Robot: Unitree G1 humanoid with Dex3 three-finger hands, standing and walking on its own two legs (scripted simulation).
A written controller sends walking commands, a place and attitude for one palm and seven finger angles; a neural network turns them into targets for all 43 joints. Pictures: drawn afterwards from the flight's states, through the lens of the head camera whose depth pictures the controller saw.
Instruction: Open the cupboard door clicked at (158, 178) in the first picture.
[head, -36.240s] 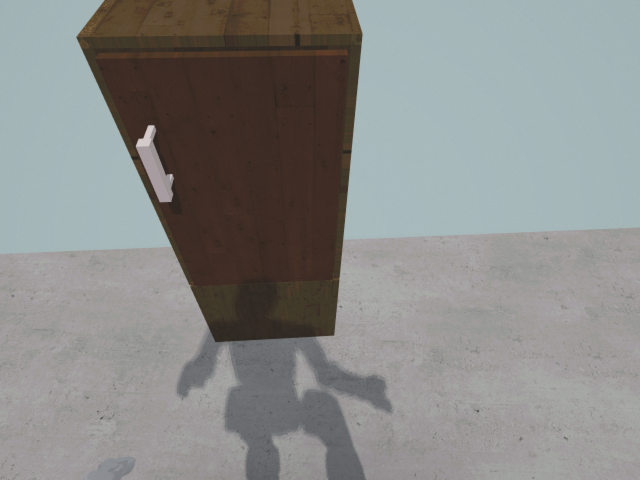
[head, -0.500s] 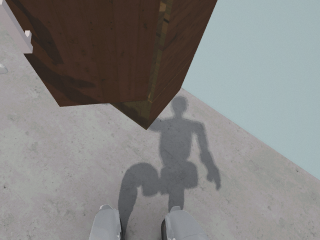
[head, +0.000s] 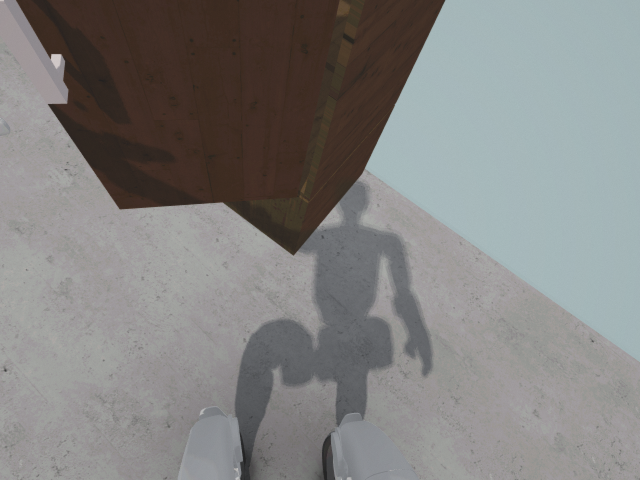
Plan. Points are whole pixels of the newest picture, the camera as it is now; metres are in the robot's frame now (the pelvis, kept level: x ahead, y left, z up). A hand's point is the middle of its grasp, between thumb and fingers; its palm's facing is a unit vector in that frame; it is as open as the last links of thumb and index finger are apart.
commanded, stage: move the hooked fingers beside the handle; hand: left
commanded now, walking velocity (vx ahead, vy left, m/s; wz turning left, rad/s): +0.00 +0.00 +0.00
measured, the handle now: (31, 37) +0.57 +0.26 +0.11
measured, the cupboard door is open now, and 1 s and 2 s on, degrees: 46 45 44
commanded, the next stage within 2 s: slide the fingers in behind the handle in 0.68 s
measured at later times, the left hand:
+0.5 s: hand out of the picture +0.51 +0.31 +0.12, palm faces +0.08 -1.00 -0.03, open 13.9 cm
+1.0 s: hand out of the picture +0.52 +0.30 +0.11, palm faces +0.06 -1.00 -0.01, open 13.9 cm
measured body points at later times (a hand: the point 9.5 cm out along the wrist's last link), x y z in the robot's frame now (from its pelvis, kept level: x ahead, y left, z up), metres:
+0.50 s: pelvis -0.01 -0.01 +0.00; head +0.15 +0.03 +0.41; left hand +0.50 +0.36 +0.12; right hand -0.02 -0.28 -0.09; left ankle +0.03 +0.11 -0.67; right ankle -0.02 -0.16 -0.67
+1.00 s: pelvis -0.01 +0.00 -0.01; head +0.15 +0.04 +0.41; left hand +0.52 +0.35 +0.12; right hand -0.03 -0.27 -0.10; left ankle +0.03 +0.11 -0.67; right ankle -0.02 -0.16 -0.67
